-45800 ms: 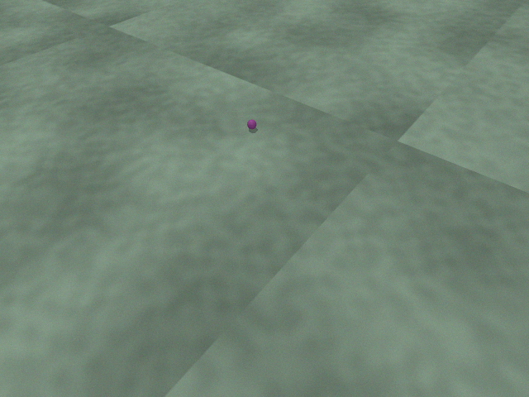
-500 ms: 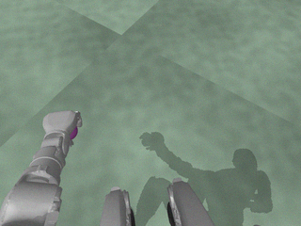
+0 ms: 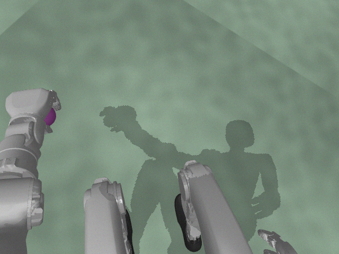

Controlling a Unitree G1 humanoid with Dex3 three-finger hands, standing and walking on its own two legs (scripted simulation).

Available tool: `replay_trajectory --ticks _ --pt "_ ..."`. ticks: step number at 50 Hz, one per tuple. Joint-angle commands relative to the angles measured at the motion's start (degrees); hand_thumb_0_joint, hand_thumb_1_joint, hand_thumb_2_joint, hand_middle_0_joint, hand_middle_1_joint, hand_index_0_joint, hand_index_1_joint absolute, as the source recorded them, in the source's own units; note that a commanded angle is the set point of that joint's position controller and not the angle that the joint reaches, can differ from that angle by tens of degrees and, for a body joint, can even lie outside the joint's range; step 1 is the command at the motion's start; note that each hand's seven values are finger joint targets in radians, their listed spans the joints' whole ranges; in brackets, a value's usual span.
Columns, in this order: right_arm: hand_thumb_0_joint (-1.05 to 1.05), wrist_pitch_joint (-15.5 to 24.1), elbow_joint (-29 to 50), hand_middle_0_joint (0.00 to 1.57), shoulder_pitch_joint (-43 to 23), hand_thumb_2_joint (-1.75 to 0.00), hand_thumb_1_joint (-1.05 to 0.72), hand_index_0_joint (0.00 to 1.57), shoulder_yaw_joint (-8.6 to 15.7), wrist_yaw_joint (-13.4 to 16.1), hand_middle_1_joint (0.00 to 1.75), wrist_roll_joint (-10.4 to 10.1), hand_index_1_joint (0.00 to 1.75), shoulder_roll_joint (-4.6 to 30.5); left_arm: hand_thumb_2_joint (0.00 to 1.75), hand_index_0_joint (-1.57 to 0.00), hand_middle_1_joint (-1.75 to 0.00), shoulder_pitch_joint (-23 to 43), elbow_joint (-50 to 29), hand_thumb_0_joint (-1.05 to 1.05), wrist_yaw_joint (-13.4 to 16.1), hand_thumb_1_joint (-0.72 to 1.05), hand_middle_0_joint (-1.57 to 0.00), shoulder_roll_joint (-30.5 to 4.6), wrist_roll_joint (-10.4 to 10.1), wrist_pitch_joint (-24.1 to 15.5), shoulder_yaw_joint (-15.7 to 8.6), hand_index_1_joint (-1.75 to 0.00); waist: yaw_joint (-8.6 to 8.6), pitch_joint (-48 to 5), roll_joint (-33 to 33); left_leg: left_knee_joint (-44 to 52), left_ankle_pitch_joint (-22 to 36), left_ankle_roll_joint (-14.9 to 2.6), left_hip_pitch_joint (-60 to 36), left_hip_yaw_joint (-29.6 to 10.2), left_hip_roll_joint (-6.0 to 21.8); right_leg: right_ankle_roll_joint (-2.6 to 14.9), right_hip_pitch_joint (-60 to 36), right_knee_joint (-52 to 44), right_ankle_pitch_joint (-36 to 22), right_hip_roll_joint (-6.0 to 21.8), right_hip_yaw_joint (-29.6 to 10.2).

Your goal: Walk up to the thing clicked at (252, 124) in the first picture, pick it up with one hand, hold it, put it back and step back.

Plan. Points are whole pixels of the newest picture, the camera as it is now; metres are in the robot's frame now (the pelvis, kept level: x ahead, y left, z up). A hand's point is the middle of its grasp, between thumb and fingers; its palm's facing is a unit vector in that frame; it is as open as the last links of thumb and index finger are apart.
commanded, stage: crouch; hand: left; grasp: from above
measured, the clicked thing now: (42, 115) +0.49 +0.27 -0.18
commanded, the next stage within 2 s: lower in 0.84 s
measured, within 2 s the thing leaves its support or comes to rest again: neither
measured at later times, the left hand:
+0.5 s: hand (51, 118) +0.51 +0.27 -0.24, palm faces -0.47 -0.03 -0.88, open 7.7 cm
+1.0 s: hand (54, 117) +0.52 +0.27 -0.28, palm faces -0.46 -0.02 -0.89, open 7.7 cm
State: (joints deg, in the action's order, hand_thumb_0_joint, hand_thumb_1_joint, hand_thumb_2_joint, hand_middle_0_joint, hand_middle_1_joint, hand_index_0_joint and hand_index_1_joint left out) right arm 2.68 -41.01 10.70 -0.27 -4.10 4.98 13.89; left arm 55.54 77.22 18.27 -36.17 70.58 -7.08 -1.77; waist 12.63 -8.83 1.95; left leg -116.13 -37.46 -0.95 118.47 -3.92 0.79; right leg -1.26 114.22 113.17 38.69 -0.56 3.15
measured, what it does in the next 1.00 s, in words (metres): lowers itself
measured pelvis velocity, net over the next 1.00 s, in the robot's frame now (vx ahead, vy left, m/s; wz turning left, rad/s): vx -0.01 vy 0.00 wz -0.10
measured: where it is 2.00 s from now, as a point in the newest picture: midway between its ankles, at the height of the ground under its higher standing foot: (158, 239)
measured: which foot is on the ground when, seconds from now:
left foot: down 0.00-1.00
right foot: down 0.00-1.00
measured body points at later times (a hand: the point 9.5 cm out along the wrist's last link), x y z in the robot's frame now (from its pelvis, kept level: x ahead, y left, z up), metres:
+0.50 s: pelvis -0.01 +0.00 -0.07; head +0.26 +0.05 +0.29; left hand +0.53 +0.27 -0.19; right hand +0.01 -0.28 -0.17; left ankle +0.07 +0.11 -0.41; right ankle +0.08 -0.13 -0.41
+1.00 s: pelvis -0.01 +0.00 -0.11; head +0.26 +0.06 +0.24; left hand +0.54 +0.27 -0.23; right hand +0.00 -0.27 -0.19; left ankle +0.07 +0.11 -0.41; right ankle +0.08 -0.13 -0.41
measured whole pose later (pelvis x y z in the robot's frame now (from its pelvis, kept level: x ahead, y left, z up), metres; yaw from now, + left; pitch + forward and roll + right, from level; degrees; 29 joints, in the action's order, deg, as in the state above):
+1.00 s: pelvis -0.01 +0.00 -0.11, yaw -6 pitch +35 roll -11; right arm 0.2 -37.5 10.2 -9.4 -7.5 7.3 16.2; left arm 65.7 85.6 16.7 -52.1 73.2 -9.8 -3.7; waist 18.5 0.9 -1.5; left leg -137.4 -39.1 -0.8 134.4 -8.8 1.6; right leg -1.7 128.5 131.3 38.9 -2.4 7.2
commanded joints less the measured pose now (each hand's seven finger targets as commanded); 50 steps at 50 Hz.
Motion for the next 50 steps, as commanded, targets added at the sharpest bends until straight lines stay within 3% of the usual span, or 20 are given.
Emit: replay_trajectory --ticks 1,5,11,13,15,18,19,21,23,26,28,30,31,32,38,41,43,47,48,50 --pt "0.00 0.6 0.4 0.20 14.4 -0.91 -0.92 0.20 4.2 -0.3 0.30 0.7 0.30 13.5 0.53 -1.04 -0.70 23.4 -8.3 0.00 2.5 0.67 -0.97 -15.1 -0.6 -0.2 -2.3 -0.64 2.04 -40.9 15.7 9.1 16.6 -0.05 -36.0 0.1 -0.3 3.60 -14.4 -10.0 -16.2 -1.0 2.5" --pt "0.00 0.2 0.6 0.20 14.0 -0.90 -0.92 0.20 3.8 -0.9 0.30 0.9 0.30 13.6 0.54 -1.04 -0.72 25.8 -9.6 0.00 2.3 0.69 -0.97 -18.6 -0.3 -0.9 -3.2 -0.65 1.59 -43.0 16.2 5.6 16.7 -0.50 -32.3 1.4 -0.3 3.43 -16.0 -7.8 -17.4 -1.7 2.2" --pt "0.00 -0.4 0.7 0.20 13.7 -0.90 -0.91 0.20 2.6 -1.7 0.30 1.5 0.30 14.0 0.58 -1.07 -0.74 25.0 -3.7 0.00 1.8 0.74 -1.00 -19.2 0.2 -1.3 -2.8 -0.67 3.28 -36.7 14.1 2.4 13.7 -0.90 -26.7 1.0 0.0 3.19 -12.8 -5.5 -15.5 -2.2 3.0" --pt "0.00 -0.6 1.0 0.20 13.8 -0.90 -0.91 0.20 2.4 -1.8 0.30 1.5 0.30 14.7 0.58 -1.07 -0.74 26.8 -5.3 0.00 1.8 0.74 -1.00 -22.0 0.4 -1.6 -3.9 -0.67 2.65 -38.9 16.2 1.9 14.6 -0.58 -27.8 0.6 0.1 3.34 -12.8 -3.8 -16.1 -2.2 3.5" --pt "0.00 -0.9 1.5 0.20 13.9 -0.90 -0.91 0.20 2.0 -2.2 0.30 1.6 0.30 15.1 0.57 -1.08 -0.74 27.0 -5.0 0.00 1.5 0.75 -1.00 -21.8 0.5 -1.7 -3.5 -0.66 3.65 -38.2 16.9 1.3 15.2 -0.33 -28.1 -0.3 0.4 3.41 -10.9 -2.4 -16.2 -2.3 4.2" --pt "0.00 -1.4 1.9 0.20 13.9 -0.90 -0.91 0.20 1.3 -2.2 0.30 1.6 0.30 15.8 0.56 -1.08 -0.73 28.2 -5.0 0.00 1.5 0.76 -1.00 -24.9 0.9 -2.1 -4.7 -0.66 3.45 -38.7 18.3 0.5 14.4 -0.16 -26.8 -0.7 0.3 3.41 -10.1 -0.8 -15.9 -2.4 4.7" --pt "0.00 -1.4 2.0 0.20 14.2 -0.90 -0.91 0.20 0.9 -2.3 0.30 1.9 0.30 15.8 0.57 -1.06 -0.74 27.0 -2.6 0.00 1.5 0.74 -0.99 -23.5 1.0 -2.1 -4.0 -0.67 4.46 -36.9 17.1 -0.2 13.7 -0.32 -25.4 -0.7 0.4 3.24 -9.9 -0.6 -15.5 -2.4 5.0" --pt "0.00 -1.6 2.0 0.20 14.2 -0.90 -0.91 0.20 0.2 -2.4 0.30 1.9 0.30 16.2 0.58 -1.06 -0.74 27.0 -1.7 0.00 1.4 0.74 -1.00 -24.3 1.4 -2.2 -3.8 -0.67 4.81 -34.3 17.2 -0.7 12.0 -0.36 -23.6 -0.8 0.3 3.24 -8.7 -0.2 -14.3 -2.5 5.1" --pt "0.00 -1.6 2.2 0.20 13.9 -0.90 -0.91 0.20 -0.2 -2.3 0.30 2.0 0.30 16.3 0.55 -1.04 -0.72 29.0 -3.6 0.00 1.4 0.71 -0.97 -26.9 1.1 -2.5 -4.7 -0.65 4.44 -35.5 18.3 -1.6 11.4 -0.43 -23.2 -0.5 0.4 3.29 -9.2 0.3 -14.3 -2.7 5.1" --pt "0.00 -1.8 2.5 0.20 13.9 -0.90 -0.91 0.20 -1.1 -2.5 0.30 2.3 0.30 16.3 0.53 -1.05 -0.71 28.1 -2.3 0.00 1.3 0.72 -0.98 -26.7 1.4 -2.7 -4.2 -0.64 5.15 -35.1 18.9 -2.7 11.3 -0.40 -22.1 -0.5 0.4 3.20 -9.2 1.4 -14.3 -2.9 5.4" --pt "0.00 -1.9 2.4 0.20 14.1 -0.90 -0.91 0.20 -1.5 -2.5 0.30 2.3 0.30 16.5 0.53 -1.05 -0.72 30.1 -4.6 0.00 1.4 0.72 -0.97 -28.9 1.2 -3.0 -5.0 -0.65 4.84 -36.5 19.3 -3.6 11.5 -0.53 -20.9 -0.1 0.4 3.07 -10.3 1.6 -14.8 -3.1 5.5" --pt "0.00 -2.0 2.4 0.20 14.3 -0.90 -0.91 0.20 -2.0 -2.5 0.30 2.4 0.30 16.8 0.57 -1.07 -0.73 27.9 -1.6 0.00 1.1 0.75 -1.00 -28.2 1.3 -2.8 -4.2 -0.66 5.69 -34.2 17.6 -4.6 11.4 -0.80 -19.4 -0.3 0.5 2.83 -9.7 1.7 -15.0 -3.1 5.7" --pt "0.00 -2.1 2.4 0.20 14.4 -0.90 -0.91 0.20 -2.3 -2.6 0.30 2.4 0.30 16.7 0.54 -1.05 -0.74 30.4 -4.1 0.00 1.1 0.74 -0.98 -29.5 1.4 -3.2 -4.4 -0.66 5.81 -35.5 19.2 -4.6 11.4 -0.63 -19.2 -0.3 0.5 2.96 -10.5 2.3 -15.1 -3.4 5.8" --pt "0.00 -2.2 2.3 0.20 14.0 -0.90 -0.91 0.20 -2.4 -2.5 0.30 2.3 0.30 16.8 0.56 -1.05 -0.73 29.9 -3.1 0.00 1.2 0.73 -0.98 -30.5 1.5 -3.0 -4.9 -0.66 4.96 -35.7 19.2 -5.1 11.5 -0.69 -19.5 -0.3 0.6 3.00 -9.9 2.6 -15.1 -3.5 5.8" --pt "0.00 -2.5 2.4 0.20 13.8 -0.90 -0.91 0.20 -3.4 -2.6 0.30 2.5 0.30 17.4 0.60 -1.05 -0.73 29.8 -1.9 0.00 1.3 0.73 -0.99 -29.1 1.8 -3.1 -3.5 -0.67 6.65 -33.1 20.0 -6.0 11.2 -0.42 -18.6 -1.5 0.8 3.06 -7.0 4.7 -14.9 -3.5 7.1" --pt "0.00 -2.3 2.6 0.20 13.5 -0.90 -0.91 0.20 -3.6 -2.6 0.30 2.4 0.30 17.9 0.59 -1.06 -0.74 30.4 -3.1 0.00 1.4 0.74 -0.99 -31.6 1.9 -2.8 -4.6 -0.67 5.57 -34.2 21.8 -6.0 12.3 -0.16 -19.8 -1.7 0.9 3.24 -6.5 5.6 -15.6 -3.5 7.2" --pt "0.00 -2.4 2.9 0.20 13.6 -0.90 -0.91 0.20 -3.9 -2.7 0.30 2.5 0.30 18.1 0.58 -1.08 -0.75 29.7 -1.2 0.00 1.0 0.78 -1.02 -29.7 1.7 -2.5 -3.6 -0.68 6.87 -31.1 21.5 -6.2 11.5 -0.08 -19.3 -2.1 1.0 3.28 -4.6 6.0 -14.9 -3.3 7.5" --pt "0.00 -2.5 3.3 0.20 13.0 -0.90 -0.91 0.20 -4.4 -2.7 0.30 2.6 0.30 18.0 0.56 -1.08 -0.74 30.2 -1.1 0.00 0.8 0.78 -1.01 -30.3 1.6 -2.6 -3.4 -0.67 7.16 -30.2 21.3 -7.0 9.7 -0.19 -15.8 -1.6 0.8 3.28 -5.6 6.2 -14.1 -3.5 7.6" --pt "0.00 -2.6 3.2 0.20 12.5 -0.90 -0.91 0.20 -4.4 -2.6 0.30 2.5 0.30 18.3 0.54 -1.08 -0.70 30.7 -1.6 0.00 0.8 0.75 -1.02 -31.0 1.6 -2.5 -3.5 -0.64 6.42 -30.8 20.9 -7.0 9.3 -0.22 -16.0 -1.7 0.8 3.45 -4.7 6.3 -13.7 -3.6 7.6" --pt "0.00 -2.7 3.3 0.20 13.2 -0.90 -0.91 0.20 -4.6 -2.6 0.30 2.6 0.30 18.2 0.54 -1.09 -0.74 29.3 1.1 0.00 0.6 0.76 -1.02 -29.8 1.8 -2.4 -2.7 -0.66 7.58 -30.1 19.7 -7.6 9.5 -0.45 -15.7 -1.7 0.8 3.07 -5.6 6.0 -14.0 -3.8 7.8"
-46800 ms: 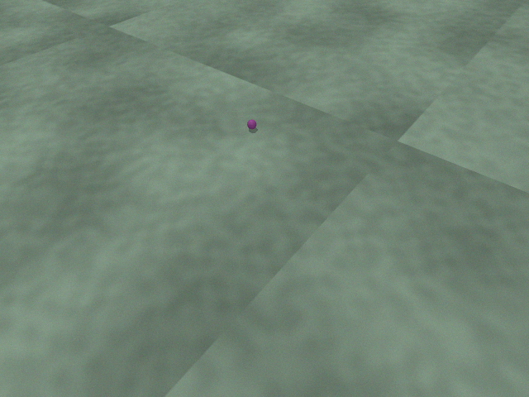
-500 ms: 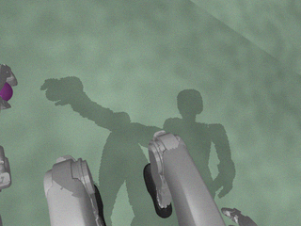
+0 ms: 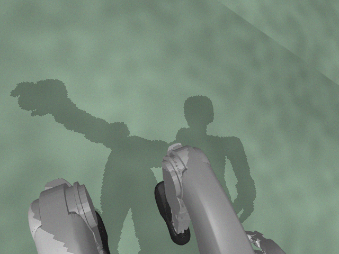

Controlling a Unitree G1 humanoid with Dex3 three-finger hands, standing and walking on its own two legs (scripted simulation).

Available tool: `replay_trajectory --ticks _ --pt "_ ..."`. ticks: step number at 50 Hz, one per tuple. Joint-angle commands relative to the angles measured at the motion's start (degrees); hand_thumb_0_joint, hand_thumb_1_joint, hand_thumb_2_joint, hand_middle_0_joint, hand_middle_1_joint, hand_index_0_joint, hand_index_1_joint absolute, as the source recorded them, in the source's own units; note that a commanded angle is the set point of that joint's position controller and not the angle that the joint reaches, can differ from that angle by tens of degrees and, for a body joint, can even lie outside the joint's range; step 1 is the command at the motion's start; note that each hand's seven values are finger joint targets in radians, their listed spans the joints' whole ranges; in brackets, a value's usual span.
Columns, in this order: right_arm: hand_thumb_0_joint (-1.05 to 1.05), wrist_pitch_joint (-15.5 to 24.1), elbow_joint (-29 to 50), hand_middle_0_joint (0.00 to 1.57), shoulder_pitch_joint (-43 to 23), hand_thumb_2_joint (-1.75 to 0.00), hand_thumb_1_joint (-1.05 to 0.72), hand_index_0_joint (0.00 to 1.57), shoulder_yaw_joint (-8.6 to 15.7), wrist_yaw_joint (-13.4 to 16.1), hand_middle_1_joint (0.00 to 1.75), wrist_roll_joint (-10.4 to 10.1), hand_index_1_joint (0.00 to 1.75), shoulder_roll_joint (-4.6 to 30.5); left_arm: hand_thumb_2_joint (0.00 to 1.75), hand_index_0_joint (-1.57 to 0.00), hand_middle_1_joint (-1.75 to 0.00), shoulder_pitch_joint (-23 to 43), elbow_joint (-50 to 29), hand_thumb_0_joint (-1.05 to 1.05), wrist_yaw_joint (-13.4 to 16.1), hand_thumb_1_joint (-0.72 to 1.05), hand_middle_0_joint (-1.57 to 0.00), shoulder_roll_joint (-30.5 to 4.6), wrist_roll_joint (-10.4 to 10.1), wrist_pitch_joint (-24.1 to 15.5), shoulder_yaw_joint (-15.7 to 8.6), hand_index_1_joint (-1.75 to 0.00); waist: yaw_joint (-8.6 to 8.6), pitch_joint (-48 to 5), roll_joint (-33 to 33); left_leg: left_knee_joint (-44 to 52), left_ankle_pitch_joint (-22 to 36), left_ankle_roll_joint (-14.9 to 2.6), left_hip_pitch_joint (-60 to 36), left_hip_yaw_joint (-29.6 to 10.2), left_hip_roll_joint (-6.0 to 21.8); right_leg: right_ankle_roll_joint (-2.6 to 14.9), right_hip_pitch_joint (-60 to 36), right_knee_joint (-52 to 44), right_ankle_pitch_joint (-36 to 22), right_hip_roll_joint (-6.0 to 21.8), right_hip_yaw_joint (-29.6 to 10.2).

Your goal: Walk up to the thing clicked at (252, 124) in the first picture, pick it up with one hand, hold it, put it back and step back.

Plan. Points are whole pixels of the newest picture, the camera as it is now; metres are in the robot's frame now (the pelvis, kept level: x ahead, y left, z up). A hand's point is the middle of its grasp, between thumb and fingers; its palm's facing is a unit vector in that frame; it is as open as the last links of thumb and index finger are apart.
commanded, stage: lower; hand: left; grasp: from above
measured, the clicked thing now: out of the picture +0.52 +0.33 -0.19
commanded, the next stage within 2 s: rest in 0.26 s
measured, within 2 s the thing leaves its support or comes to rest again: rests again in 1.90 s
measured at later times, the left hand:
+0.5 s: hand out of the picture +0.50 +0.32 -0.23, palm faces -0.46 -0.09 -0.88, open 7.7 cm
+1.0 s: hand out of the picture +0.50 +0.32 -0.26, palm faces -0.47 -0.10 -0.88, open 7.8 cm
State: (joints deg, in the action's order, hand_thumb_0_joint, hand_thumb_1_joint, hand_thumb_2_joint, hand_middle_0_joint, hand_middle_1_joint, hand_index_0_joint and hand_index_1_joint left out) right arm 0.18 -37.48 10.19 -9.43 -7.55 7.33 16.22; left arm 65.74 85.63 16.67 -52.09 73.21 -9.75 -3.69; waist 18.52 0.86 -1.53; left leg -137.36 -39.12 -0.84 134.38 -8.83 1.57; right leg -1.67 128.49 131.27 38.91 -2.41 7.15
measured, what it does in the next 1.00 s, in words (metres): stands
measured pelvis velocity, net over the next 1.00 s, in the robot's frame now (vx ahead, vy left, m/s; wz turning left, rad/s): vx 0.00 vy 0.00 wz -0.07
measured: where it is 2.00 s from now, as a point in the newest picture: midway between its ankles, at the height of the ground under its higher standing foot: (140, 239)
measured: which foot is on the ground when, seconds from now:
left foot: down 0.00-1.00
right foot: down 0.00-1.00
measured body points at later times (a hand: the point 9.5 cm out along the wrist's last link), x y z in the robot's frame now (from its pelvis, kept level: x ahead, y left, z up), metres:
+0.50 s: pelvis +0.00 +0.00 -0.02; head +0.29 +0.10 +0.31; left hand +0.52 +0.32 -0.18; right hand +0.03 -0.27 -0.09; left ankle +0.07 +0.12 -0.30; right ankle +0.10 -0.12 -0.30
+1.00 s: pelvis +0.00 +0.00 -0.02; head +0.30 +0.11 +0.30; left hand +0.52 +0.32 -0.21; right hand +0.04 -0.26 -0.08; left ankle +0.07 +0.12 -0.30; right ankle +0.10 -0.12 -0.30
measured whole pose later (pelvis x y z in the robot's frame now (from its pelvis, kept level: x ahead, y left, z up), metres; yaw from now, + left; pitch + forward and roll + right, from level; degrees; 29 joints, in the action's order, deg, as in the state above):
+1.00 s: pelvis +0.00 +0.00 -0.02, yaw -4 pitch +31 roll -14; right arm 5.6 -33.6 6.8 -17.4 -8.3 11.1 18.8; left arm 66.8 93.6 25.0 -61.9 74.0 -11.0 -5.1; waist 22.7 9.4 -7.5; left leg -143.5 -40.7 -0.6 135.6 -13.4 2.1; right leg -2.3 128.6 134.1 38.4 -4.0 10.8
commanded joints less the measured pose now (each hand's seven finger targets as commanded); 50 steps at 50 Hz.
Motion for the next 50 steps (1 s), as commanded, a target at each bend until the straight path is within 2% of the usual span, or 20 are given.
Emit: replay_trajectory --ticks 1,3,7,13,16,17,22,23,24,26,28,30,35,38,42,44,47,48,49,50 --pt "0.00 -0.2 -0.2 0.20 13.3 -0.90 -0.91 0.20 4.2 0.7 0.30 0.3 0.30 15.6 0.53 -1.08 -0.75 19.6 -8.1 0.00 2.2 0.76 -1.01 -14.0 -1.4 0.1 -0.7 -0.67 1.67 -39.6 23.4 13.3 11.0 -0.56 -30.4 3.3 0.0 3.46 -20.4 -11.9 -14.3 -2.0 3.7" --pt "0.00 -0.1 -0.2 0.20 12.9 -0.90 -0.91 0.20 3.7 0.7 0.30 0.5 0.30 15.7 0.56 -1.10 -0.74 18.6 -6.3 0.00 2.2 0.79 -1.04 -13.7 -1.7 0.1 -0.2 -0.67 2.16 -37.4 22.4 12.7 10.9 -0.64 -29.6 3.1 0.2 3.53 -19.6 -11.5 -14.1 -2.1 4.0" --pt "0.00 0.1 0.3 0.20 12.9 -0.90 -0.91 0.20 2.9 0.7 0.30 0.9 0.30 16.2 0.55 -1.13 -0.75 19.3 -8.3 0.00 2.5 0.82 -1.06 -16.8 -1.1 -0.7 -1.3 -0.68 1.85 -40.8 23.7 11.0 15.1 -0.65 -31.7 3.1 0.3 3.25 -22.3 -10.8 -17.6 -2.3 4.0" --pt "0.00 0.6 1.3 0.20 12.4 -0.90 -0.91 0.20 2.0 0.8 0.30 1.8 0.30 17.8 0.60 -1.16 -0.77 19.0 -6.9 0.00 4.3 0.87 -1.10 -18.6 -0.4 -1.8 -2.6 -0.70 2.63 -37.5 25.1 10.0 13.9 -0.15 -31.5 2.4 0.5 3.71 -20.0 -10.3 -15.9 -2.3 5.2" --pt "0.00 1.0 1.7 0.20 12.2 -0.90 -0.91 0.20 1.6 0.6 0.30 2.0 0.30 17.7 0.60 -1.15 -0.78 20.5 -9.0 0.00 5.4 0.86 -1.08 -20.6 0.0 -2.2 -3.2 -0.71 2.84 -40.0 27.3 9.9 14.3 -0.09 -32.7 2.2 0.7 3.50 -21.4 -9.8 -16.5 -2.5 5.3" --pt "0.00 1.2 1.7 0.20 12.1 -0.90 -0.91 0.20 1.6 0.7 0.30 2.1 0.30 18.5 0.62 -1.16 -0.79 19.2 -6.9 0.00 5.8 0.88 -1.10 -20.2 0.0 -2.0 -3.2 -0.72 3.20 -37.8 26.3 9.3 14.3 -0.04 -31.7 2.1 0.6 3.73 -20.0 -9.7 -16.2 -2.5 5.7" --pt "0.00 1.9 1.8 0.20 11.2 -0.89 -0.90 0.20 1.0 0.4 0.30 2.2 0.30 18.4 0.60 -1.10 -0.77 18.5 -6.5 0.00 6.9 0.82 -1.03 -20.4 -0.1 -1.6 -2.7 -0.69 2.98 -38.3 28.2 9.5 15.1 0.12 -33.5 1.3 1.1 3.71 -19.2 -8.7 -16.9 -2.8 6.0" --pt "0.00 2.1 1.9 0.20 11.7 -0.89 -0.90 0.20 1.1 0.5 0.30 2.5 0.30 19.1 0.62 -1.10 -0.78 18.5 -6.0 0.00 7.2 0.81 -1.03 -20.7 0.1 -1.5 -3.4 -0.70 3.83 -37.2 27.8 9.3 15.1 0.14 -33.2 1.3 0.9 3.65 -19.1 -9.1 -16.9 -2.6 6.3" --pt "0.00 2.1 1.8 0.20 11.3 -0.89 -0.90 0.20 0.6 0.3 0.30 2.5 0.30 18.3 0.61 -1.08 -0.76 17.9 -4.6 0.00 7.3 0.79 -1.02 -19.8 -0.2 -1.3 -2.2 -0.69 3.81 -36.9 27.1 9.0 14.5 -0.10 -32.1 1.3 1.2 3.45 -19.9 -8.9 -16.9 -2.9 6.2" --pt "0.00 2.3 1.6 0.20 10.9 -0.89 -0.90 0.20 0.3 0.4 0.30 2.5 0.30 18.5 0.62 -1.07 -0.77 18.6 -5.3 0.00 7.8 0.77 -1.01 -21.1 -0.3 -1.4 -2.4 -0.70 3.86 -37.3 26.3 8.5 13.8 -0.53 -30.7 1.7 1.1 3.11 -21.3 -9.6 -17.2 -3.2 5.9" --pt "0.00 2.7 1.8 0.20 11.0 -0.89 -0.90 0.20 0.0 0.6 0.30 2.7 0.30 19.2 0.62 -1.06 -0.76 17.1 -3.2 0.00 8.3 0.77 -1.00 -20.9 -0.5 -1.1 -2.5 -0.69 4.20 -34.1 24.9 8.0 13.6 -0.34 -29.0 1.6 1.0 3.36 -20.6 -9.6 -16.8 -3.0 6.3" --pt "0.00 2.9 1.8 0.20 11.2 -0.89 -0.90 0.20 -0.3 0.5 0.30 2.9 0.30 19.3 0.61 -1.07 -0.77 18.4 -4.0 0.00 8.5 0.78 -1.00 -21.5 -0.1 -1.3 -2.5 -0.69 5.02 -34.7 26.3 8.2 14.3 -0.25 -30.1 1.3 1.2 3.28 -21.3 -9.4 -17.4 -3.0 6.5" --pt "0.00 3.6 2.1 0.20 10.6 -0.90 -0.90 0.20 -1.2 0.3 0.30 3.1 0.30 19.3 0.61 -1.06 -0.78 17.3 -3.2 0.00 9.4 0.77 -0.99 -22.6 -0.3 -1.5 -2.4 -0.71 4.68 -37.0 28.7 8.3 16.9 0.09 -32.6 0.5 1.6 3.07 -22.8 -8.2 -19.4 -3.3 6.9" --pt "0.00 4.0 2.3 0.20 10.2 -0.90 -0.90 0.20 -1.3 0.3 0.30 3.2 0.30 20.0 0.65 -1.05 -0.79 16.7 -1.1 0.00 9.7 0.76 -0.99 -21.3 0.0 -1.2 -1.8 -0.72 6.00 -32.3 28.2 8.3 16.2 0.38 -32.7 -0.1 1.7 3.54 -19.1 -8.1 -18.1 -3.2 7.4" --pt "0.00 4.4 2.8 0.20 9.8 -0.90 -0.90 0.20 -1.7 0.2 0.30 3.6 0.30 20.4 0.63 -1.04 -0.79 17.7 -2.4 0.00 10.4 0.74 -0.98 -24.3 0.2 -1.3 -3.4 -0.72 5.58 -33.3 28.9 8.1 15.5 0.25 -32.8 0.0 1.8 3.36 -20.5 -8.3 -18.0 -3.4 7.3" --pt "0.00 4.8 2.6 0.20 10.3 -0.90 -0.90 0.20 -2.0 0.1 0.30 3.9 0.30 20.8 0.64 -1.05 -0.80 16.9 -0.8 0.00 10.8 0.75 -0.98 -24.2 0.1 -1.1 -3.7 -0.73 6.58 -32.4 26.8 7.0 16.3 -0.12 -31.4 0.1 1.8 3.07 -21.6 -8.6 -19.1 -3.4 7.3" --pt "0.00 5.3 2.7 0.20 9.3 -0.90 -0.90 0.20 -2.6 0.0 0.30 3.9 0.30 20.7 0.63 -1.04 -0.80 18.1 -1.2 0.00 10.9 0.73 -0.97 -22.9 -0.4 -1.4 -1.6 -0.73 6.60 -32.3 28.4 7.6 15.2 0.22 -31.8 -0.1 1.9 3.18 -21.1 -8.6 -18.1 -3.5 7.7" --pt "0.00 5.5 2.7 0.20 9.0 -0.90 -0.90 0.20 -2.5 0.1 0.30 3.9 0.30 21.0 0.64 -1.03 -0.81 16.6 0.5 0.00 11.1 0.73 -0.96 -24.6 -0.3 -1.3 -2.8 -0.74 6.46 -31.9 27.8 7.3 14.8 0.16 -31.8 -0.5 2.1 3.26 -20.5 -8.4 -17.6 -3.6 7.9" --pt "0.00 5.5 3.1 0.20 8.6 -0.90 -0.90 0.20 -3.0 0.0 0.30 4.0 0.30 20.8 0.65 -1.03 -0.80 18.0 -1.0 0.00 11.1 0.73 -0.97 -24.5 -0.5 -1.6 -1.9 -0.73 6.50 -33.5 28.4 7.6 14.7 0.17 -31.9 -0.5 2.2 3.09 -21.8 -8.2 -17.7 -3.7 7.8" --pt "0.00 5.8 2.7 0.20 9.0 -0.90 -0.91 0.20 -2.8 0.1 0.30 3.9 0.30 21.4 0.65 -1.02 -0.81 18.0 -0.1 0.00 11.1 0.72 -0.96 -23.8 -0.2 -1.5 -1.6 -0.74 7.13 -31.0 27.9 7.2 14.5 0.34 -31.6 -0.6 2.0 3.41 -20.0 -8.3 -17.4 -3.5 8.0"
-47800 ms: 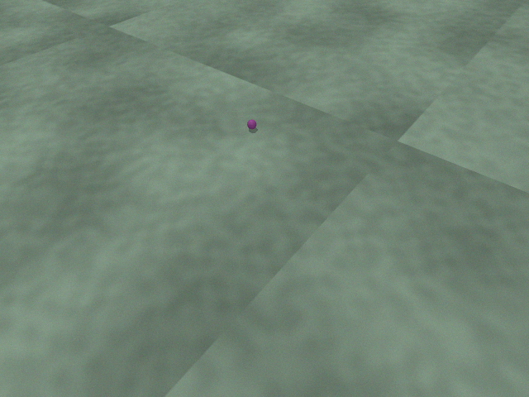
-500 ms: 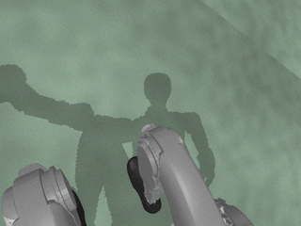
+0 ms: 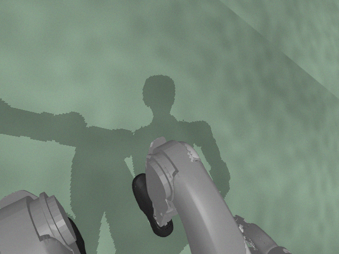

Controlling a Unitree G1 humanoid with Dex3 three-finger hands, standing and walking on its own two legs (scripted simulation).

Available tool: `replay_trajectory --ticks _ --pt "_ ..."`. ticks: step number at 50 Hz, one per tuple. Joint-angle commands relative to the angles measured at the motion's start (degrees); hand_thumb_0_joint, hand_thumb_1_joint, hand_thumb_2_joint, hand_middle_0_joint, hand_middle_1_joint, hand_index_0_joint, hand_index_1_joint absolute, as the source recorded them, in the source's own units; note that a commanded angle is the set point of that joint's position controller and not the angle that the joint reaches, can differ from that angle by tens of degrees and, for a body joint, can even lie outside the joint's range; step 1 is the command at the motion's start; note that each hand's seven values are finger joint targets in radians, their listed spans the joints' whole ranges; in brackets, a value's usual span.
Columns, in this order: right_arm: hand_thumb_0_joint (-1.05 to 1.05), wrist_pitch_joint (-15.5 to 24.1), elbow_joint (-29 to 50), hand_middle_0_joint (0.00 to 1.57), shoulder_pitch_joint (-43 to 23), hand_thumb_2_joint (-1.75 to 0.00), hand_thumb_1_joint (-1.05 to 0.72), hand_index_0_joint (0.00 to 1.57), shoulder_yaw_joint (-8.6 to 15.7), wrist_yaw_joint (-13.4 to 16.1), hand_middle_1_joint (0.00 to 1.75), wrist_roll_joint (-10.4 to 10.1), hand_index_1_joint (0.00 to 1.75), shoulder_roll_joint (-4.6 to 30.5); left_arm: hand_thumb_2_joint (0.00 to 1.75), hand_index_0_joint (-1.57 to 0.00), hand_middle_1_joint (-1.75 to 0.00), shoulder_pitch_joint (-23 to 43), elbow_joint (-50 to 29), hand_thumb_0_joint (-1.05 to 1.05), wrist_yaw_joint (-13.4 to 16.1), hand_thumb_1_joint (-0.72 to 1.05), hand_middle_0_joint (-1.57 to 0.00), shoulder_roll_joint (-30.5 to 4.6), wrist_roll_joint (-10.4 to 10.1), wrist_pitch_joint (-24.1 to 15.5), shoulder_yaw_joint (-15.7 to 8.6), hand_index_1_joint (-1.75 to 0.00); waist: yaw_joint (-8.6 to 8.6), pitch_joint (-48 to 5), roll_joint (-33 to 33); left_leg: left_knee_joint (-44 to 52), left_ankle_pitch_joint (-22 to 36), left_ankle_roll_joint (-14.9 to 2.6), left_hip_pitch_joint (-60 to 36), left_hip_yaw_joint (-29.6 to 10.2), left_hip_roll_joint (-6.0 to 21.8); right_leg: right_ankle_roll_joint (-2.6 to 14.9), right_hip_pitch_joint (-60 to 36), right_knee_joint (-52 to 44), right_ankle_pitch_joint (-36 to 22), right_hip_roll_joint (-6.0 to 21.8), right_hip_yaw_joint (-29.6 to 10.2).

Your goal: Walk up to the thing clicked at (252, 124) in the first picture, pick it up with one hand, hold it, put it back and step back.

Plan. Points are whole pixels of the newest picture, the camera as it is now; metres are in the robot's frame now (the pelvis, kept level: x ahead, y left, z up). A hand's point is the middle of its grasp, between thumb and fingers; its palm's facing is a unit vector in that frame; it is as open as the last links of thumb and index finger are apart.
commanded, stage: rest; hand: left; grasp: from above
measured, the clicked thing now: out of the picture +0.49 +0.36 -0.26
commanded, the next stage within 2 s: open in 0.72 s
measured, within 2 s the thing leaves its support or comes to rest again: rests again in 0.90 s
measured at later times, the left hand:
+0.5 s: hand out of the picture +0.48 +0.35 -0.25, palm faces -0.46 -0.14 -0.88, open 7.8 cm
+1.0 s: hand out of the picture +0.48 +0.36 -0.25, palm faces -0.45 -0.15 -0.88, open 8.5 cm
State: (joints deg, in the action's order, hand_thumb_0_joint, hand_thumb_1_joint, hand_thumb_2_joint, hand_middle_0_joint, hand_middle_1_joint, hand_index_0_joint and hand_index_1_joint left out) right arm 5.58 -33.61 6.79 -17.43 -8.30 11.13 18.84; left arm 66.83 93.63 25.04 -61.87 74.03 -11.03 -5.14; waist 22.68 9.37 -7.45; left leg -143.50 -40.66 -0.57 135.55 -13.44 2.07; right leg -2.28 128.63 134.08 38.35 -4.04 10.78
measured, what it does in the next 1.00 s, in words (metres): stands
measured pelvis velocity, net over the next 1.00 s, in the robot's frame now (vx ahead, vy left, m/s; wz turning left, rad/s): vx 0.00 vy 0.00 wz -0.04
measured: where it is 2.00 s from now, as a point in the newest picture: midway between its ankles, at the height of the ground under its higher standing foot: (120, 238)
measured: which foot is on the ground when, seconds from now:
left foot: down 0.00-1.00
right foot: down 0.00-1.00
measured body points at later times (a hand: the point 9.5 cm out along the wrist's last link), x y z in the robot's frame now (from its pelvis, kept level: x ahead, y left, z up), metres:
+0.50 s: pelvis +0.00 +0.00 +0.00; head +0.30 +0.13 +0.31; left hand +0.50 +0.35 -0.20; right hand +0.05 -0.25 -0.06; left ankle +0.06 +0.13 -0.28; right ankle +0.11 -0.11 -0.28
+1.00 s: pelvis +0.00 +0.00 +0.00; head +0.30 +0.13 +0.30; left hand +0.50 +0.36 -0.20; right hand +0.05 -0.25 -0.05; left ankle +0.06 +0.13 -0.28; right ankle +0.11 -0.11 -0.28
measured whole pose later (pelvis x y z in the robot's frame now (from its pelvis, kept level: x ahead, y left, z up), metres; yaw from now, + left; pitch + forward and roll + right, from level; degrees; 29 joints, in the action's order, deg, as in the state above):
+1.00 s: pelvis +0.00 +0.00 +0.00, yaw -2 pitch +30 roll -16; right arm 7.7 -33.6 4.7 -22.1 -8.7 12.2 19.7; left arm 68.1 95.9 27.0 -67.7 72.7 -11.8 -4.5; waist 24.3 11.9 -9.4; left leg -144.8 -41.2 -1.1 135.8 -15.1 2.5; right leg -3.1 128.3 133.6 37.8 -4.9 12.0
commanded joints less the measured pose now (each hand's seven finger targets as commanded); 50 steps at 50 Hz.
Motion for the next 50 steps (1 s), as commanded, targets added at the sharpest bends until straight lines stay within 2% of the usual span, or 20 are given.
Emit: replay_trajectory --ticks 1,3,8,10,11,15,16,17,21,24,27,28,31,34,35,36,38,41,47,50 --pt "0.00 0.3 -1.3 0.20 12.6 -0.90 -0.90 0.20 5.1 0.7 0.30 0.1 0.30 18.7 0.64 -1.02 -0.81 15.7 -7.4 0.00 2.8 0.71 -0.95 -16.4 -0.8 -0.1 -1.6 -0.74 2.56 -39.4 34.0 13.5 15.7 -0.06 -32.1 4.0 1.7 3.83 -21.1 -10.9 -16.7 -2.0 4.2" --pt "0.00 0.4 -1.0 0.20 11.5 -0.90 -0.91 0.20 4.5 0.7 0.30 0.2 0.30 18.0 0.64 -1.01 -0.79 17.2 -8.4 0.00 3.1 0.69 -0.95 -14.6 -1.3 -0.5 0.4 -0.72 2.62 -41.1 34.1 13.4 15.4 -0.25 -31.9 4.3 1.7 3.62 -22.8 -11.3 -17.1 -2.3 4.1" --pt "0.00 1.1 -1.4 0.20 12.1 -0.90 -0.90 0.20 4.1 0.7 0.30 0.4 0.30 19.1 0.65 -1.00 -0.78 15.7 -6.7 0.00 3.7 0.67 -0.94 -17.1 -1.1 -0.2 -1.3 -0.72 2.77 -39.2 33.7 13.2 17.0 0.07 -32.4 3.7 2.0 3.60 -22.1 -11.1 -17.9 -2.1 4.7" --pt "0.00 1.3 -0.7 0.20 11.7 -0.90 -0.90 0.20 3.9 0.5 0.30 0.3 0.30 19.1 0.63 -1.00 -0.77 16.8 -7.6 0.00 3.3 0.67 -0.94 -14.5 -1.2 -0.2 0.6 -0.71 3.48 -38.6 33.3 12.6 17.3 -0.03 -32.7 3.6 2.0 3.72 -20.7 -11.1 -18.0 -2.2 4.6" --pt "0.00 1.4 -1.1 0.20 11.5 -0.90 -0.90 0.20 3.9 0.4 0.30 0.4 0.30 19.6 0.63 -1.00 -0.80 15.5 -6.2 0.00 3.8 0.68 -0.94 -17.0 -1.5 -0.2 -1.4 -0.73 3.42 -38.2 33.6 12.8 16.8 0.08 -32.2 3.3 2.1 3.72 -21.2 -11.2 -17.5 -2.1 4.7" --pt "0.00 1.4 -1.0 0.20 11.1 -0.90 -0.90 0.20 3.4 0.4 0.30 0.5 0.30 19.5 0.63 -0.99 -0.77 15.3 -6.4 0.00 3.7 0.66 -0.93 -17.5 -1.6 -0.1 -0.9 -0.71 3.45 -39.3 34.7 13.2 16.6 0.14 -32.5 3.0 2.4 3.51 -22.2 -11.0 -17.6 -2.2 4.9" --pt "0.00 1.6 -0.6 0.20 10.9 -0.90 -0.91 0.20 3.3 0.3 0.30 0.3 0.30 19.4 0.62 -0.97 -0.76 15.8 -7.0 0.00 3.6 0.64 -0.92 -15.7 -1.8 -0.2 0.2 -0.70 3.49 -38.3 34.6 13.3 16.7 0.24 -33.0 2.9 2.3 3.69 -21.1 -10.6 -17.5 -2.1 4.8" --pt "0.00 1.5 -1.6 0.20 11.4 -0.90 -0.90 0.20 3.5 0.3 0.30 0.4 0.30 19.8 0.63 -0.96 -0.79 14.9 -6.0 0.00 3.7 0.63 -0.90 -18.5 -1.5 0.1 -1.9 -0.73 3.36 -37.4 34.4 13.0 16.6 0.23 -32.5 2.9 2.5 3.69 -20.4 -10.8 -17.3 -2.1 4.9" --pt "0.00 1.6 -0.8 0.20 11.0 -0.90 -0.90 0.20 3.1 0.4 0.30 0.8 0.30 20.1 0.64 -0.97 -0.76 15.1 -6.1 0.00 3.4 0.63 -0.92 -18.5 -1.4 -0.2 -1.9 -0.70 4.04 -36.1 34.0 12.4 15.9 0.21 -31.3 3.0 2.4 3.85 -20.5 -11.3 -16.5 -1.9 4.8" --pt "0.00 1.7 0.0 0.20 9.9 -0.90 -0.90 0.20 2.4 0.3 0.30 0.5 0.30 19.5 0.61 -0.96 -0.77 15.3 -5.6 0.00 3.7 0.63 -0.90 -16.9 -2.3 -0.7 0.5 -0.70 4.09 -37.5 32.2 12.5 14.2 -0.45 -29.1 3.3 2.4 3.36 -23.5 -11.5 -16.5 -2.7 4.7" --pt "0.00 1.8 -1.6 0.20 10.9 -0.90 -0.90 0.20 2.2 0.4 0.30 0.7 0.30 20.0 0.64 -0.96 -0.77 15.1 -6.2 0.00 3.8 0.62 -0.91 -19.9 -2.1 -1.0 -0.8 -0.71 3.62 -38.6 33.9 12.5 16.1 -0.04 -31.3 3.0 2.7 3.25 -23.2 -11.4 -17.5 -2.4 5.1" --pt "0.00 1.8 -0.5 0.20 9.9 -0.90 -0.90 0.20 2.1 0.4 0.30 0.6 0.30 19.7 0.63 -0.96 -0.76 15.9 -6.9 0.00 3.6 0.62 -0.91 -18.2 -2.2 -1.3 0.7 -0.70 3.70 -38.6 34.1 12.3 16.5 -0.08 -31.6 2.9 2.7 3.34 -23.2 -11.1 -17.9 -2.6 5.0" --pt "0.00 1.7 -1.7 0.20 10.2 -0.90 -0.90 0.20 1.9 0.4 0.30 0.8 0.30 19.9 0.63 -0.94 -0.77 13.2 -2.8 0.00 4.3 0.60 -0.89 -17.7 -2.1 -1.1 0.6 -0.71 4.12 -36.4 33.4 12.8 16.2 0.06 -31.6 2.3 2.8 3.32 -21.9 -11.0 -17.4 -2.6 5.5" --pt "0.00 1.6 -1.7 0.20 10.0 -0.90 -0.90 0.20 1.6 0.4 0.30 1.0 0.30 20.1 0.62 -0.93 -0.77 16.8 -7.1 0.00 4.7 0.59 -0.88 -20.4 -1.8 -1.5 -0.7 -0.71 4.12 -38.0 35.9 12.6 18.2 0.37 -33.4 2.0 3.1 3.33 -21.9 -10.9 -18.6 -2.3 5.5" --pt "0.00 2.0 -0.4 0.20 9.0 -0.90 -0.90 0.20 1.6 0.3 0.30 1.0 0.30 20.2 0.61 -0.94 -0.74 17.4 -8.6 0.00 4.6 0.59 -0.89 -19.1 -1.9 -1.6 0.4 -0.69 4.33 -37.7 36.6 12.4 19.4 0.44 -33.7 2.1 3.1 3.35 -21.6 -10.7 -19.6 -2.1 5.4" --pt "0.00 1.9 -1.7 0.20 9.6 -0.90 -0.91 0.20 1.5 0.2 0.30 0.9 0.30 20.0 0.62 -0.94 -0.74 14.7 -4.7 0.00 4.8 0.58 -0.89 -18.7 -1.8 -1.1 0.3 -0.69 4.37 -36.8 35.4 12.7 18.7 0.36 -33.6 2.0 3.2 3.38 -21.6 -10.6 -18.9 -2.3 5.5" --pt "0.00 1.9 -1.8 0.20 9.9 -0.90 -0.90 0.20 0.4 0.1 0.30 0.9 0.30 19.5 0.61 -0.94 -0.73 14.5 -4.3 0.00 5.0 0.60 -0.89 -20.3 -1.8 -1.2 -1.0 -0.68 4.88 -35.3 34.2 12.4 17.4 0.28 -31.6 1.7 3.2 3.32 -20.7 -10.8 -17.8 -2.2 5.5" --pt "0.00 1.8 -1.3 0.20 9.4 -0.90 -0.91 0.20 1.3 0.5 0.30 1.2 0.30 20.6 0.62 -0.96 -0.74 16.2 -5.7 0.00 5.2 0.61 -0.91 -20.5 -1.6 -1.2 -0.5 -0.69 4.78 -36.3 35.1 12.7 16.1 0.22 -31.7 2.1 3.1 3.27 -21.6 -11.3 -17.4 -2.1 5.5" --pt "0.00 2.0 -1.4 0.20 9.9 -0.90 -0.90 0.20 1.0 0.4 0.30 1.1 0.30 20.3 0.53 -0.50 -0.75 15.3 -5.8 0.00 4.4 0.13 -0.45 -19.8 -2.4 -0.7 0.0 -0.69 5.14 -36.7 35.3 12.4 17.0 0.14 -32.6 1.9 3.3 3.12 -21.8 -11.4 -18.0 -2.3 5.3" --pt "0.00 1.7 -1.4 0.20 9.5 -0.90 -0.90 0.20 0.9 0.4 0.30 1.1 0.30 20.4 0.61 -0.43 -0.77 16.0 -7.2 0.00 4.0 -0.10 -0.39 -20.1 -2.8 -1.0 0.3 -0.73 4.90 -36.9 35.3 12.3 17.5 0.21 -31.8 1.9 3.4 3.08 -22.5 -11.5 -18.5 -2.3 5.6"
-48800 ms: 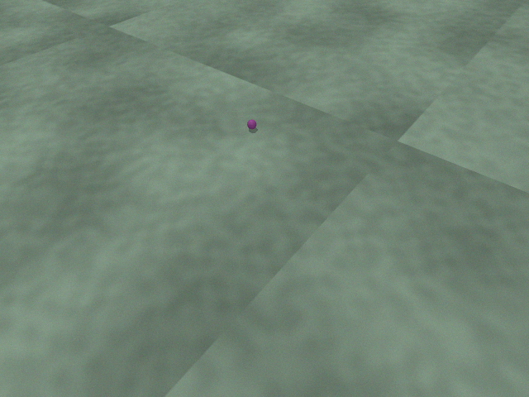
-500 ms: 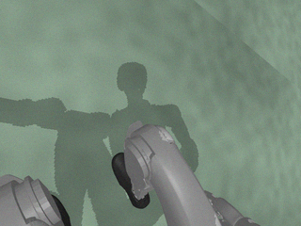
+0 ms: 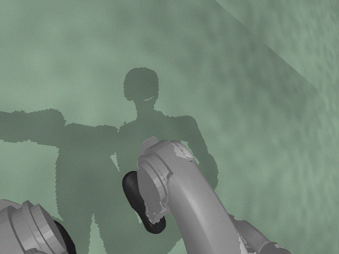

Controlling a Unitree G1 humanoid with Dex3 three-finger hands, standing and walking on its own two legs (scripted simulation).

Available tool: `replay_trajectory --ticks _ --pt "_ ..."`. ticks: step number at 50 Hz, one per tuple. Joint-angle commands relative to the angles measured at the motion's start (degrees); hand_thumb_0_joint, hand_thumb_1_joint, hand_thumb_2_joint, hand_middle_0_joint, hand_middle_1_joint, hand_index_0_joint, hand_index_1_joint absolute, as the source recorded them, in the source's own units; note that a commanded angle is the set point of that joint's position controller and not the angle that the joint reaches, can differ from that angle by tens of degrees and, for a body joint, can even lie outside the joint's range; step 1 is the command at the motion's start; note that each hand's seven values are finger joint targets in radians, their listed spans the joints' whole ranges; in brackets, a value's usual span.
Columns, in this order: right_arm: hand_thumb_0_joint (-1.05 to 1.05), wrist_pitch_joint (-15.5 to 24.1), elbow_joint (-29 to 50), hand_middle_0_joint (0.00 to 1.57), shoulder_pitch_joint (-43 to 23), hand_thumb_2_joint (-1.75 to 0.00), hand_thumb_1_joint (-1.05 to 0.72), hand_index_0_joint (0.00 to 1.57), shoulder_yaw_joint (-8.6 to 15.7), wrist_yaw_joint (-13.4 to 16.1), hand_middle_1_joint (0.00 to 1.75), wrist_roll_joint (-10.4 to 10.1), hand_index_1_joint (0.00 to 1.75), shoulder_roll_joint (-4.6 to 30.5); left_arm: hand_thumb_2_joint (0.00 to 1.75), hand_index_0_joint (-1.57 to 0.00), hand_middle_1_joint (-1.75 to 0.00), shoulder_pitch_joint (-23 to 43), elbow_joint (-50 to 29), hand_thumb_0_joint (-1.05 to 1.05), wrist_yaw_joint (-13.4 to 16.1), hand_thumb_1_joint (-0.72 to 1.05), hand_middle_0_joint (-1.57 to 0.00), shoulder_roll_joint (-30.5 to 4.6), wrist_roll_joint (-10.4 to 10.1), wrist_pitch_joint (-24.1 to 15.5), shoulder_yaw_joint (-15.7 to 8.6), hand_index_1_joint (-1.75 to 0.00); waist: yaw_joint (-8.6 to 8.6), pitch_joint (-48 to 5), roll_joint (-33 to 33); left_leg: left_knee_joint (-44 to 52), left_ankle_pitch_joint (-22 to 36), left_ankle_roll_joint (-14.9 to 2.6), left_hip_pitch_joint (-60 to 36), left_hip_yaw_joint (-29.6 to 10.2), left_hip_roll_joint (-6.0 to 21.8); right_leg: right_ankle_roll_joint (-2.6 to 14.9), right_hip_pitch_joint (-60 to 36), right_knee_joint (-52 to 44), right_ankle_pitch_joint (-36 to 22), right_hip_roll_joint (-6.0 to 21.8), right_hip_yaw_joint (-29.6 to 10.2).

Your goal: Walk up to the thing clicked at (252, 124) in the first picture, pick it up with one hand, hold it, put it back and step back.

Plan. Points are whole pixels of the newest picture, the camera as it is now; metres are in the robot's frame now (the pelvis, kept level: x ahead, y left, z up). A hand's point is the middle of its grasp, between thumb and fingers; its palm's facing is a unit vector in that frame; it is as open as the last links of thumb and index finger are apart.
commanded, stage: open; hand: left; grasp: from above
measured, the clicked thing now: out of the picture +0.49 +0.38 -0.28
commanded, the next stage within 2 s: withdraw in 0.88 s
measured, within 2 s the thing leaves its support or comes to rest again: neither
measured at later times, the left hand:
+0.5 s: hand out of the picture +0.47 +0.37 -0.25, palm faces -0.44 -0.16 -0.88, open 13.8 cm
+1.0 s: hand out of the picture +0.47 +0.37 -0.25, palm faces -0.45 -0.16 -0.88, open 14.0 cm
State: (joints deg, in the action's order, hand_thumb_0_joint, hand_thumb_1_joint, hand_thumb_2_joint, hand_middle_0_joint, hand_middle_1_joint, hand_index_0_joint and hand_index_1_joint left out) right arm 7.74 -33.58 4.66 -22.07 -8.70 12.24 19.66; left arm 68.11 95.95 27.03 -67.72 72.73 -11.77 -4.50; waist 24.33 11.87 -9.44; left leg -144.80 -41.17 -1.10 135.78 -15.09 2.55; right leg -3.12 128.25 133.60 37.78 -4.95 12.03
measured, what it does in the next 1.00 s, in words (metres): stands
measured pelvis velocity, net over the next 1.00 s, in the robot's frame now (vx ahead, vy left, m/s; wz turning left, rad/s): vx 0.00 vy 0.00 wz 0.00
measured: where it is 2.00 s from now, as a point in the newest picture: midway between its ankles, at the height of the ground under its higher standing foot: (112, 238)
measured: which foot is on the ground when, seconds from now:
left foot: down 0.00-1.00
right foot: down 0.00-1.00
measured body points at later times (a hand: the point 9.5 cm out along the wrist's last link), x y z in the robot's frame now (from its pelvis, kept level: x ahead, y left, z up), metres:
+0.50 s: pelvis +0.00 +0.00 +0.00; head +0.30 +0.14 +0.31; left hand +0.49 +0.37 -0.20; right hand +0.05 -0.25 -0.05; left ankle +0.06 +0.12 -0.28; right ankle +0.12 -0.11 -0.28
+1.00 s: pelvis +0.00 +0.00 +0.00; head +0.30 +0.14 +0.30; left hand +0.49 +0.37 -0.20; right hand +0.05 -0.25 -0.05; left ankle +0.06 +0.12 -0.28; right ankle +0.12 -0.11 -0.28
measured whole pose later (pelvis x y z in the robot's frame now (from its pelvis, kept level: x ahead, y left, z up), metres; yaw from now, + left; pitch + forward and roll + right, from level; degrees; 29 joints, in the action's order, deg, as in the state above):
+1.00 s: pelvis +0.00 +0.00 +0.00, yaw +0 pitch +29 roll -16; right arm 6.7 -33.3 4.5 -22.9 -8.2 12.3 19.6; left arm 67.8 94.9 25.6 -68.2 71.6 -12.3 -3.8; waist 24.2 12.6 -9.3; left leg -144.7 -41.2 -1.0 135.4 -15.4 2.7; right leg -3.0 127.9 133.2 37.5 -5.1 12.3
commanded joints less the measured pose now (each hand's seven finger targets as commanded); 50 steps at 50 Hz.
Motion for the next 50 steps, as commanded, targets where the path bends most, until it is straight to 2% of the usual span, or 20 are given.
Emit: replay_trajectory --ticks 1,6,9,11,13,16,19,22,27,30,33,34,35,37,39,40,43,46,47,50 --pt "0.00 -0.4 -1.6 0.20 12.0 -0.90 -0.90 0.20 4.6 0.7 0.30 0.0 0.30 18.5 0.65 -0.39 -0.79 11.9 -5.7 0.00 1.7 -0.16 -0.36 -13.6 -1.1 0.2 -0.5 -0.76 3.60 -37.5 35.8 13.4 17.4 0.59 -31.6 3.4 2.9 3.99 -21.1 -11.0 -17.2 -1.4 4.3" --pt "0.00 -1.0 -1.4 0.20 12.0 -0.90 -0.90 0.20 5.2 0.7 0.30 -0.1 0.30 19.6 0.76 -0.28 -0.87 12.0 -7.4 0.00 0.2 -0.30 -0.26 -13.4 -1.7 0.1 -0.9 -0.85 3.53 -36.8 37.4 14.4 19.0 1.49 -33.8 2.2 3.2 4.44 -18.2 -10.7 -16.2 -0.9 4.6" --pt "0.00 -1.4 -1.0 0.20 11.5 -0.90 -0.90 0.20 4.7 0.7 0.30 0.0 0.30 19.0 0.82 -0.22 -0.92 12.6 -7.9 0.00 0.2 -0.36 -0.21 -13.8 -2.0 -0.3 -0.6 -0.90 3.34 -37.2 36.3 14.3 16.2 0.87 -31.2 2.9 3.0 4.27 -20.5 -11.2 -15.6 -1.3 4.4" --pt "0.00 -1.5 -0.9 0.20 11.9 -0.90 -0.90 0.20 4.4 0.8 0.30 -0.1 0.30 18.9 0.87 -0.18 -0.95 13.4 -10.3 0.00 0.1 -0.41 -0.16 -15.0 -2.2 -0.5 -1.0 -0.94 3.08 -39.0 35.9 13.8 17.2 0.43 -31.4 3.5 2.9 3.88 -22.8 -11.4 -17.1 -1.4 4.1" --pt "0.00 -1.4 -1.0 0.20 11.7 -0.90 -0.90 0.20 5.2 0.9 0.30 -0.1 0.30 19.5 0.90 -0.14 -0.98 11.9 -7.8 0.00 0.0 -0.46 -0.13 -13.6 -2.3 -0.6 0.2 -0.97 3.26 -38.1 34.7 13.5 17.2 0.29 -30.5 3.6 2.8 3.93 -22.5 -11.3 -16.9 -1.8 4.0" --pt "0.00 -1.5 -1.2 0.20 12.6 -0.90 -0.89 0.20 4.1 0.8 0.30 0.0 0.30 18.7 0.94 -0.08 -1.03 12.2 -8.8 0.00 0.5 -0.51 -0.07 -14.8 -2.1 -1.1 -0.7 -1.02 3.22 -38.2 34.5 13.5 17.7 0.21 -30.1 3.5 2.8 3.67 -23.5 -11.5 -17.7 -1.6 4.0" --pt "0.00 -1.5 -1.2 0.20 12.5 -0.90 -0.90 0.20 4.4 1.0 0.30 0.1 0.30 19.3 0.96 -0.07 -1.04 13.3 -8.6 0.00 1.1 -0.53 -0.06 -15.6 -1.9 -1.3 -1.3 -1.03 3.40 -38.5 35.3 14.1 16.8 0.49 -30.5 3.2 2.9 3.87 -23.1 -11.4 -16.9 -1.6 4.5" --pt "0.00 -1.5 -1.2 0.20 12.3 -0.90 -0.90 0.20 4.8 1.0 0.30 0.2 0.30 19.6 0.96 -0.07 -1.05 12.0 -7.1 0.00 1.3 -0.53 -0.06 -14.5 -1.0 -1.2 -0.1 -1.04 3.22 -37.1 36.8 14.6 17.0 0.84 -32.4 2.6 3.1 4.19 -20.4 -10.9 -15.9 -1.6 4.7" --pt "0.00 -1.2 -1.0 0.20 12.0 -0.90 -0.89 0.20 5.1 1.0 0.30 0.0 0.30 19.8 0.96 -0.07 -1.04 14.2 -9.5 0.00 1.7 -0.53 -0.06 -14.7 -1.6 -1.0 -0.3 -1.03 3.41 -37.8 36.3 14.0 17.1 0.60 -31.1 3.2 2.9 3.96 -21.6 -11.2 -17.1 -1.5 4.4" --pt "0.00 -1.2 -1.3 0.20 11.6 -0.90 -0.89 0.20 4.1 1.0 0.30 0.1 0.30 18.6 0.96 -0.07 -1.04 11.2 -5.0 0.00 1.3 -0.53 -0.06 -12.8 -2.1 -0.5 0.6 -1.03 4.01 -36.1 33.6 13.6 15.9 0.19 -29.3 3.4 3.0 3.67 -22.3 -11.7 -16.5 -1.9 4.3" --pt "0.00 -1.1 -1.7 0.20 11.8 -0.90 -0.90 0.20 4.7 1.3 0.30 0.0 0.30 19.2 0.95 -0.07 -1.05 13.9 -9.5 0.00 1.4 -0.52 -0.06 -16.1 -1.7 -0.7 -1.1 -1.04 2.33 -39.2 37.5 14.2 16.8 0.94 -32.5 3.2 3.1 4.19 -21.7 -11.2 -16.4 -1.4 4.2" --pt "0.00 -0.8 -0.8 0.20 11.5 -0.90 -0.90 0.20 5.3 1.2 0.30 0.1 0.30 20.0 0.95 -0.07 -1.05 14.9 -11.2 0.00 0.9 -0.52 -0.06 -14.6 -1.7 -0.8 0.2 -1.04 3.01 -38.6 37.6 13.6 17.6 0.82 -32.8 3.3 3.0 4.21 -20.4 -11.0 -16.9 -1.3 4.1" --pt "0.00 -1.0 -1.7 0.20 11.6 -0.90 -0.90 0.20 4.8 1.1 0.30 0.1 0.30 19.3 0.95 -0.07 -1.05 11.9 -6.4 0.00 1.0 -0.52 -0.06 -14.1 -1.9 -0.4 -0.2 -1.03 3.24 -37.0 35.9 13.9 16.4 0.85 -31.4 3.0 3.1 4.12 -20.6 -11.2 -16.0 -1.4 4.5" --pt "0.00 -1.1 -1.3 0.20 11.5 -0.90 -0.89 0.20 4.6 1.3 0.30 -0.1 0.30 19.2 0.95 -0.07 -1.04 10.9 -5.3 0.00 0.9 -0.52 -0.06 -12.3 -2.5 -0.6 1.0 -1.02 4.06 -35.2 32.9 14.2 14.0 0.45 -29.0 3.2 2.8 3.97 -21.4 -11.7 -14.8 -1.7 4.5" --pt "0.00 -1.0 -1.6 0.20 12.1 -0.90 -0.89 0.20 4.9 1.4 0.30 0.0 0.30 19.7 0.95 -0.07 -1.05 15.5 -11.7 0.00 1.0 -0.52 -0.06 -16.2 -1.9 -0.9 -1.1 -1.03 2.78 -39.0 37.6 14.0 17.2 0.95 -32.5 3.1 2.9 4.23 -21.0 -11.2 -16.6 -1.1 4.2" --pt "0.00 -1.1 -1.6 0.20 11.6 -0.90 -0.90 0.20 4.7 1.4 0.30 0.1 0.30 19.5 0.96 -0.07 -1.05 13.3 -9.0 0.00 1.1 -0.53 -0.06 -16.0 -1.7 -0.5 -1.1 -1.03 2.37 -39.0 37.2 13.7 17.3 0.96 -32.2 3.3 3.1 4.32 -21.4 -11.2 -16.5 -1.3 4.3" --pt "0.00 -1.3 -1.2 0.20 11.7 -0.90 -0.89 0.20 4.1 1.1 0.30 0.0 0.30 18.8 0.95 -0.07 -1.04 11.4 -6.6 0.00 0.7 -0.52 -0.06 -13.1 -2.3 -0.3 0.3 -1.03 3.71 -37.0 34.5 13.9 16.9 0.54 -30.5 3.2 3.0 3.85 -22.1 -11.4 -16.7 -1.6 4.5" --pt "0.00 -1.3 -1.2 0.20 11.8 -0.90 -0.89 0.20 4.8 1.4 0.30 0.1 0.30 19.7 0.96 -0.07 -1.04 13.5 -9.4 0.00 0.7 -0.52 -0.06 -15.1 -2.2 -0.6 -0.6 -1.03 3.03 -38.5 36.3 13.7 17.4 0.68 -32.1 3.2 3.0 4.00 -21.7 -11.5 -16.8 -1.4 4.5" --pt "0.00 -1.3 -1.0 0.20 11.6 -0.90 -0.89 0.20 4.8 1.3 0.30 0.0 0.30 19.5 0.96 -0.07 -1.04 11.2 -6.0 0.00 0.6 -0.52 -0.06 -13.9 -2.0 -0.3 0.2 -1.03 3.30 -36.5 34.9 14.0 15.9 0.60 -30.9 3.1 2.9 4.16 -21.0 -11.4 -15.6 -1.5 4.4" --pt "0.00 -1.3 -1.4 0.20 12.3 -0.90 -0.91 0.20 5.0 1.4 0.30 0.0 0.30 19.9 0.98 -0.08 -1.04 14.9 -11.7 0.00 0.8 -0.53 -0.06 -15.6 -2.0 -0.9 -0.6 -1.02 3.05 -39.0 37.5 13.8 18.3 0.80 -32.6 3.3 2.8 4.16 -21.9 -11.1 -17.4 -1.4 4.3"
